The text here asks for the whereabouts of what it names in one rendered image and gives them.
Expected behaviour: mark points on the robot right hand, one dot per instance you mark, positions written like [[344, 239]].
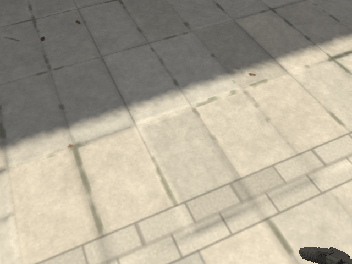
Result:
[[322, 255]]

